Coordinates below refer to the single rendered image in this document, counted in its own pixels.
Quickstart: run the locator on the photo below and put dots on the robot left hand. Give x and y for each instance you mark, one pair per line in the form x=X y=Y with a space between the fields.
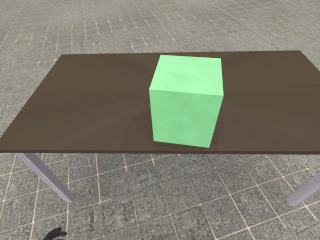
x=56 y=232

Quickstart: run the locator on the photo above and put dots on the carton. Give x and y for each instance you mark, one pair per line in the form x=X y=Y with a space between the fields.
x=186 y=94

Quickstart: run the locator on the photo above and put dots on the table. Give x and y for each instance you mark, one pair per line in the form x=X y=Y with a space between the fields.
x=100 y=104

